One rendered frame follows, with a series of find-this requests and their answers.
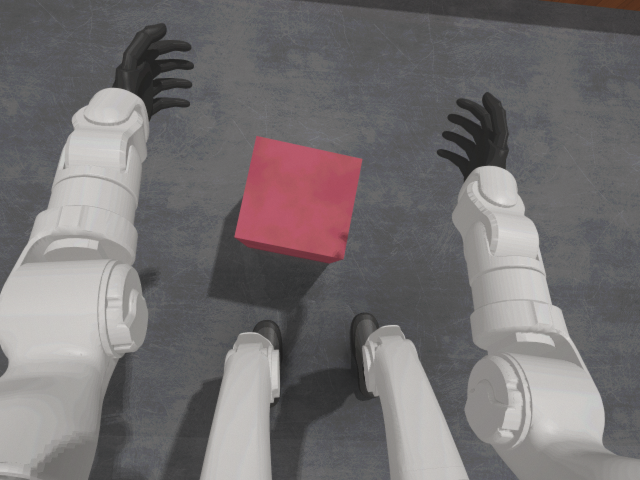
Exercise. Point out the robot right hand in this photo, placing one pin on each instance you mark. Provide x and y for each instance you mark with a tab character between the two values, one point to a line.
491	147

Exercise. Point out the robot right foot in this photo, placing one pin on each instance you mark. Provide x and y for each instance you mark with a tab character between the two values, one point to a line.
363	325

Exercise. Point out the carton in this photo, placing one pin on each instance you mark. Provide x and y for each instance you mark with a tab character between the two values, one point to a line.
298	201

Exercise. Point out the robot left forearm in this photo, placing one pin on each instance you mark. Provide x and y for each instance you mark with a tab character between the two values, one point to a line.
95	192

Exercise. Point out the robot right upper arm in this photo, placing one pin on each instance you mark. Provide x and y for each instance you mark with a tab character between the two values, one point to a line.
544	417

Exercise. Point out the left robot shin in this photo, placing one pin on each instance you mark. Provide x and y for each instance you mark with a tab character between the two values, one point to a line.
248	337

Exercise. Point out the robot left hand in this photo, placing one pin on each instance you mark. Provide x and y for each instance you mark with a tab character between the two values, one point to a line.
139	68

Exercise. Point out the robot left upper arm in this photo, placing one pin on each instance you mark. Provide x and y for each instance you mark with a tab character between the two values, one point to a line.
64	325

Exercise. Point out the robot right forearm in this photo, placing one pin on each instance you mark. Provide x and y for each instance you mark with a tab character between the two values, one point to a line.
513	311

